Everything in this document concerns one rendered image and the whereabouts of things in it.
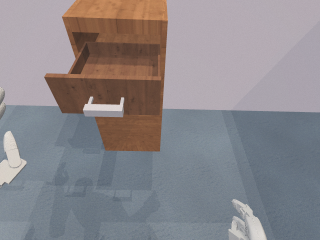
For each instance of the left robot hand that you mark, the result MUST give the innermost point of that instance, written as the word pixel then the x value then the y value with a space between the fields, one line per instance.
pixel 10 168

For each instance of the handle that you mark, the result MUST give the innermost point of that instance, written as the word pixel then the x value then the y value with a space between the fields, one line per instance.
pixel 103 110

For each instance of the drawer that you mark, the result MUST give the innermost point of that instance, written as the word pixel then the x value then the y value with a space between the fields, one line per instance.
pixel 109 71

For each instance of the right robot hand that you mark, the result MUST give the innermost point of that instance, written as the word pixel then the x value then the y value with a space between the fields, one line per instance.
pixel 249 229

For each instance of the cabinet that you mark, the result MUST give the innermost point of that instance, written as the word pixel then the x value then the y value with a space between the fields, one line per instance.
pixel 123 21

